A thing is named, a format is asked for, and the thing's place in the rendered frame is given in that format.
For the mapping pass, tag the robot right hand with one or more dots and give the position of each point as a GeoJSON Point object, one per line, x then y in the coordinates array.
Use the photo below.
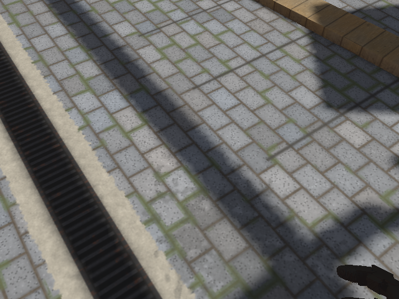
{"type": "Point", "coordinates": [375, 278]}

